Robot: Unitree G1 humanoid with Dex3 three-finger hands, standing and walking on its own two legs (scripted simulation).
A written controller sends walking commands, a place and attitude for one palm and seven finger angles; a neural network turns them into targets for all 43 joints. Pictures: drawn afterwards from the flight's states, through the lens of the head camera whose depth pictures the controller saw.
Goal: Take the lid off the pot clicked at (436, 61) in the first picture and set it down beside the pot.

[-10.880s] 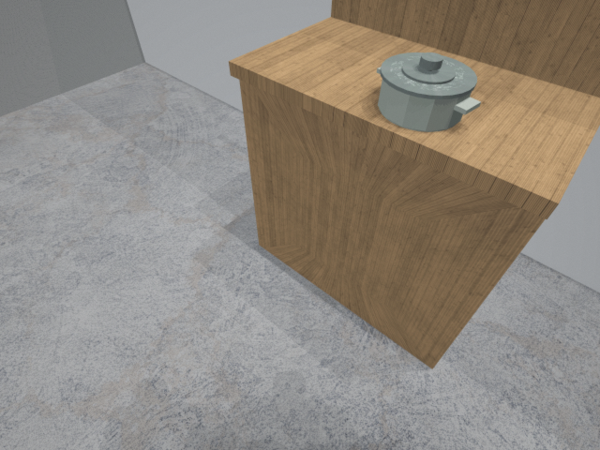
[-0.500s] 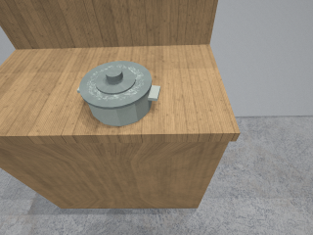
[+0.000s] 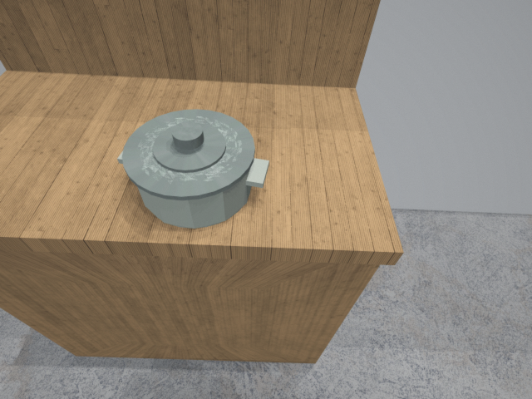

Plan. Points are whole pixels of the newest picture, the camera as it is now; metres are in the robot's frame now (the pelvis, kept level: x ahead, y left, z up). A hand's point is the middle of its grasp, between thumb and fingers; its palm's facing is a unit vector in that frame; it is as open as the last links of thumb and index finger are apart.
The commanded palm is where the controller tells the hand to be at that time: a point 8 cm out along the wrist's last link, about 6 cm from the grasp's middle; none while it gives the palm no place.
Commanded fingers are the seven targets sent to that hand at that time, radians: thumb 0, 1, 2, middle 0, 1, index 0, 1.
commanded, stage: look again from close up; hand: left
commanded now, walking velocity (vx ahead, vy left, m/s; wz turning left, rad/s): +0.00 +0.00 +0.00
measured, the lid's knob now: (188, 135) +0.44 +0.15 +0.16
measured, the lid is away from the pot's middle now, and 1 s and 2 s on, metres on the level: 0.00 0.00 0.00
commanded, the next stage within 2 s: lift the closed hand beside the body in 1.18 s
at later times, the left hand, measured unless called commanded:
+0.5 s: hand out of the picture +0.03 +0.21 -0.17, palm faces +0.02 -0.97 -0.24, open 7.4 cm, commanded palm none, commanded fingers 0.00 0.90 0.90 -0.20 -0.30 -0.20 -0.30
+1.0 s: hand out of the picture +0.00 +0.20 -0.17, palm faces +0.03 -0.98 -0.20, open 7.4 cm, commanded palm none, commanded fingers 0.00 0.90 0.90 -0.20 -0.30 -0.20 -0.30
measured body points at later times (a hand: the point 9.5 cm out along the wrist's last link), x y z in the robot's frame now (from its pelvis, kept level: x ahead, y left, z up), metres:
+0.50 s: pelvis +0.00 +0.01 +0.00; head +0.03 +0.02 +0.45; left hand +0.03 +0.26 -0.15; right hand +0.03 -0.22 -0.15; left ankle -0.03 +0.14 -0.73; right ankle -0.07 -0.10 -0.73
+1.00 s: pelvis -0.02 +0.02 +0.01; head +0.00 +0.02 +0.46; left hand +0.00 +0.25 -0.15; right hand +0.01 -0.21 -0.15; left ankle -0.03 +0.14 -0.73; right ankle -0.07 -0.10 -0.73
